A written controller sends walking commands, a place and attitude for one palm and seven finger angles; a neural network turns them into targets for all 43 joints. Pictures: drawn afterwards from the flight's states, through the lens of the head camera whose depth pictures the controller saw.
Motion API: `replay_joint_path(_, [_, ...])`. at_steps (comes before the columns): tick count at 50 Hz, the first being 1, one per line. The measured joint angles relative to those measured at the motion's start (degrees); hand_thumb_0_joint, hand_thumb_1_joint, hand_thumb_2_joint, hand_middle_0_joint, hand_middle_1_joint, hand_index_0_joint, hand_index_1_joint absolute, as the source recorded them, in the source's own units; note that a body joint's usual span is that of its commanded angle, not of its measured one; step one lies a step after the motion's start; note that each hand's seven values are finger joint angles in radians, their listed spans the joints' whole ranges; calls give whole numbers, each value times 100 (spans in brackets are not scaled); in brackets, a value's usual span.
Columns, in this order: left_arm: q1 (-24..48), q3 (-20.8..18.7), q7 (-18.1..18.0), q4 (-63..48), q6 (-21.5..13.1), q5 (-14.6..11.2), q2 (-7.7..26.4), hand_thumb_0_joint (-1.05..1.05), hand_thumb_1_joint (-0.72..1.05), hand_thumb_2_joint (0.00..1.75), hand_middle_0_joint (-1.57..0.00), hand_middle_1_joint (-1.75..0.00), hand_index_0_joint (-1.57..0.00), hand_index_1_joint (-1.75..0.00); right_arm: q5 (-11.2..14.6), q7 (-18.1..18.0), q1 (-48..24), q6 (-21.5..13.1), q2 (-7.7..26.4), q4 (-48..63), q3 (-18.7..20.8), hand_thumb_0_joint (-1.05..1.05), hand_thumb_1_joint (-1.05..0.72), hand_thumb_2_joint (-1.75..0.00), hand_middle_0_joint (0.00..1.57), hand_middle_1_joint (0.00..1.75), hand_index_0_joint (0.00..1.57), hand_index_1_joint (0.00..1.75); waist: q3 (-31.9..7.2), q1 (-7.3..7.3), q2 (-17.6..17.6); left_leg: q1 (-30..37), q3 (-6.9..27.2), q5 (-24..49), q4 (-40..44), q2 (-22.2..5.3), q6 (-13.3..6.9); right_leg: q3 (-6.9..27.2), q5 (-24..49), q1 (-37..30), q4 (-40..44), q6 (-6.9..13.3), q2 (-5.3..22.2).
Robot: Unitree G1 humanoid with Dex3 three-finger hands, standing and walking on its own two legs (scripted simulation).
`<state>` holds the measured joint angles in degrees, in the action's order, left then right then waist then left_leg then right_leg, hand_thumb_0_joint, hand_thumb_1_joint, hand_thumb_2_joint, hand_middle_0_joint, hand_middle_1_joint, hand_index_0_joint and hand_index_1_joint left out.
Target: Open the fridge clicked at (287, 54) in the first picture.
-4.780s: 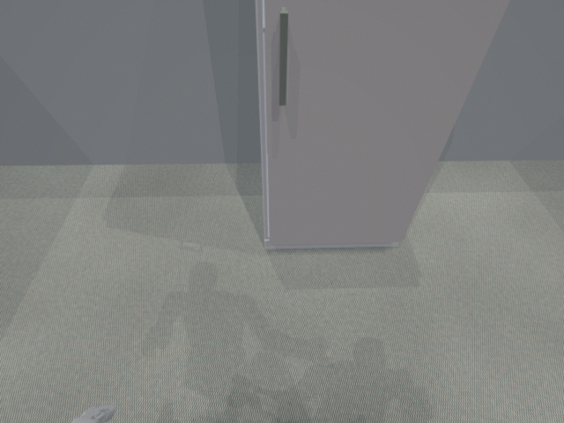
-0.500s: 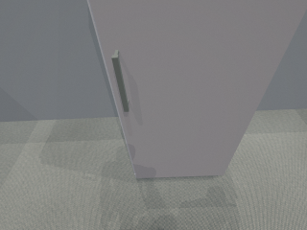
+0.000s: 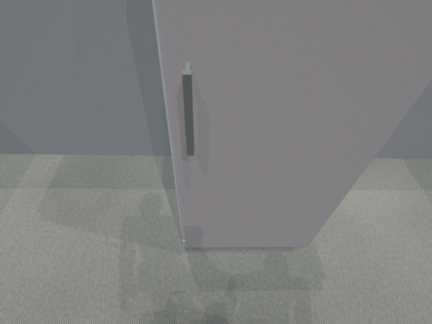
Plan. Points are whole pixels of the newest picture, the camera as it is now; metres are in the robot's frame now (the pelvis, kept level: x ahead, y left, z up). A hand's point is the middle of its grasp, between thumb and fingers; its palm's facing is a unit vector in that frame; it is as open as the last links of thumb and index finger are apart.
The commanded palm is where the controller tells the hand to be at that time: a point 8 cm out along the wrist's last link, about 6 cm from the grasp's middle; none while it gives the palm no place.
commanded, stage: come to a stop and stand still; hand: left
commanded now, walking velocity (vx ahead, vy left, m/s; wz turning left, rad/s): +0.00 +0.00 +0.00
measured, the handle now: (189, 113) +0.52 +0.11 +0.11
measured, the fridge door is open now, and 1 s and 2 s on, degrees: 0 0 0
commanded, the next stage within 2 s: look again from close up in 0.72 s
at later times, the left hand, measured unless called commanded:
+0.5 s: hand out of the picture -0.05 +0.17 -0.18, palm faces +0.04 -0.99 -0.16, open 7.3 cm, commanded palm none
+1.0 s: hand out of the picture -0.05 +0.18 -0.18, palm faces +0.05 -0.98 -0.21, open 7.4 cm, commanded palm none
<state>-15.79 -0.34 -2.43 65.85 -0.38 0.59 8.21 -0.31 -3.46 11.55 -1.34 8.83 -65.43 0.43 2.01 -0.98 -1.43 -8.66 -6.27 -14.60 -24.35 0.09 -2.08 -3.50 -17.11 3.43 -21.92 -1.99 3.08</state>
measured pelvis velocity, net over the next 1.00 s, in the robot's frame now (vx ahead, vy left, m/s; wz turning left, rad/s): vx -0.05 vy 0.00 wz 0.03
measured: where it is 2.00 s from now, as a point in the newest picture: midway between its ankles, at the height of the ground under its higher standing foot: outside the picture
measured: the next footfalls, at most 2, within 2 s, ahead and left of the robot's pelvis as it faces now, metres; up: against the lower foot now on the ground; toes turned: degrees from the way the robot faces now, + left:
none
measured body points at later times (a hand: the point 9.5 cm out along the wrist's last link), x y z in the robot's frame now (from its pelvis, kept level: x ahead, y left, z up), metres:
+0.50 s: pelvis -0.03 +0.01 +0.00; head -0.02 +0.01 +0.45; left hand -0.05 +0.22 -0.16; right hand -0.05 -0.21 -0.16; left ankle -0.01 +0.09 -0.74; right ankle -0.06 -0.14 -0.74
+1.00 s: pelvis -0.05 +0.00 -0.01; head -0.05 +0.00 +0.44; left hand -0.05 +0.23 -0.16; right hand -0.02 -0.24 -0.16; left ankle -0.01 +0.09 -0.74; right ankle -0.06 -0.13 -0.74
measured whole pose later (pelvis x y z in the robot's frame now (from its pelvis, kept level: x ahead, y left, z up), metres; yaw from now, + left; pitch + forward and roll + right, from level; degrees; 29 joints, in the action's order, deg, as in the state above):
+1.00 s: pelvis -0.05 +0.00 -0.01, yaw +2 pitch -2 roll -1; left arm -19.2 -0.3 -2.2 60.2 -0.7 1.3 10.0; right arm -1.0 -1.7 16.6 -1.1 10.3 -59.4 1.2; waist 0.5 0.4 0.2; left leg -15.5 -4.3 -13.3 -30.4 -0.4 -2.4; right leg -5.3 -17.1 9.8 -28.9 -1.2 3.0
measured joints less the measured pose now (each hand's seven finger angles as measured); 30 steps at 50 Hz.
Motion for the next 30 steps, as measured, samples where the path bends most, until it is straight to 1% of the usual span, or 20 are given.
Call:
replay_joint_path(6, [160,-10,2,-91,12,-7,141,0,91,90,-19,-30,-19,-30,-10,75,174,28,14,-83,-33,0,-94,-90,20,30,20,30,1,62,54,60,-31,107,135,80,-58,24,61,-5,24,-54,76])
replay_joint_path(11, [186,-4,15,-106,38,-12,167,0,91,90,-19,-30,-19,-30,-9,130,329,41,-51,-156,-67,0,-93,-90,20,30,20,30,23,94,61,72,-39,208,235,115,-82,30,125,18,47,-71,106])
replay_joint_path(21, [-30,35,25,-15,58,-11,11,0,91,90,-19,-30,-20,-30,8,165,499,51,-174,-228,-63,0,-91,-90,20,30,20,30,47,96,51,27,-27,351,313,118,-93,18,233,83,66,-65,104])
replay_joint_path(30, [-288,64,24,88,47,6,-139,0,91,90,-19,-30,-20,-30,17,158,473,56,-190,-184,-18,0,-91,-90,20,30,20,30,46,55,18,-68,-10,421,297,83,-78,4,294,179,42,-36,70])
